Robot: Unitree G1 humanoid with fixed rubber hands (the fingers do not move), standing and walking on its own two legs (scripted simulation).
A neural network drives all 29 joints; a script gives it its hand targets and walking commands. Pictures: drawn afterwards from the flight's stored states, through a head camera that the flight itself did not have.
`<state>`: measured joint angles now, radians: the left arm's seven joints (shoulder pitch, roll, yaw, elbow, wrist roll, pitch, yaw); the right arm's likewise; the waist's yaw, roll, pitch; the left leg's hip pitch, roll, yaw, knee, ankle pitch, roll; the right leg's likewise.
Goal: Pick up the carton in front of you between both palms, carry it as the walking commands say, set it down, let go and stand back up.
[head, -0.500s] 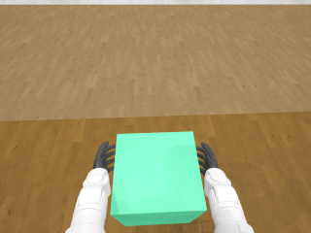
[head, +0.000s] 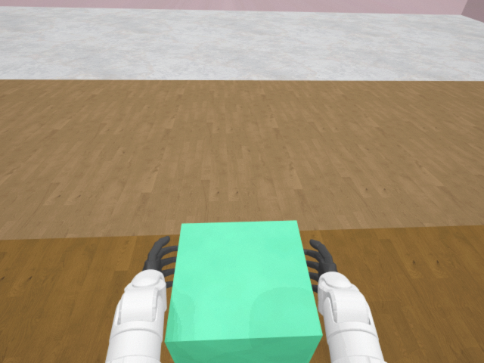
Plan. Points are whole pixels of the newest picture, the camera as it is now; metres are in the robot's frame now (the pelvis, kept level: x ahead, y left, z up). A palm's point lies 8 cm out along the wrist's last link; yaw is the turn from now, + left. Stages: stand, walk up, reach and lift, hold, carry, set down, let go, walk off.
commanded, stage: reach and lift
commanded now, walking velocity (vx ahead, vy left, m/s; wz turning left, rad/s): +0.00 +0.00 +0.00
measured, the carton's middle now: (241, 306) +0.28 +0.00 -0.05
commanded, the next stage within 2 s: hold in 0.84 s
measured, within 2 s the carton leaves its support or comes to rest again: neither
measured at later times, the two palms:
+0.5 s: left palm (153, 271) +0.30 +0.15 +0.04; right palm (327, 273) +0.30 -0.15 +0.03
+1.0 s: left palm (149, 266) +0.29 +0.15 +0.06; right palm (330, 268) +0.29 -0.15 +0.05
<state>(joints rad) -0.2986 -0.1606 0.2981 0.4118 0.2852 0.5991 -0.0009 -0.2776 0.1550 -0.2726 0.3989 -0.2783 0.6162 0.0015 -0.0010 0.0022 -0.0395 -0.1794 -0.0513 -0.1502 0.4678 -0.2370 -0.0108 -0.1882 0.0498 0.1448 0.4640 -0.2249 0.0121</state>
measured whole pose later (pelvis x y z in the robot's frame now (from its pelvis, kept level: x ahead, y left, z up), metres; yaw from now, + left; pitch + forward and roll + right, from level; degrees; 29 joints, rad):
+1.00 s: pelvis +0.01 +0.00 +0.01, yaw +0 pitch -6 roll +0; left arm -0.24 -0.15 0.21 0.22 0.25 0.73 0.00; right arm -0.22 0.14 -0.19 0.20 -0.24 0.75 -0.01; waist 0.00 0.00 -0.01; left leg -0.05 -0.04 -0.14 0.35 -0.20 -0.01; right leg -0.05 0.04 0.14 0.35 -0.19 0.01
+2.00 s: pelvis +0.10 +0.01 -0.01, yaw +0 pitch +5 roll -2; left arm -0.15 -0.13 0.13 -0.27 0.09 1.04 0.08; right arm -0.13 0.13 -0.08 -0.28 -0.11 1.05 -0.10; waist 0.00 0.04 -0.16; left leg -0.19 0.05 0.01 0.50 -0.39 -0.01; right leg -0.32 0.00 -0.13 0.50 -0.32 -0.01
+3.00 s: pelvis +0.71 +0.01 +0.01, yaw +3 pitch +4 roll +1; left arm 0.09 -0.14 0.04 -0.50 0.05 1.12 0.12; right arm 0.09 0.14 -0.02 -0.51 -0.06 1.14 -0.12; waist 0.04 0.00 -0.10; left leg -0.59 0.11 0.10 0.92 -0.21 0.01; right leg -0.19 -0.03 -0.24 0.31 -0.21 -0.07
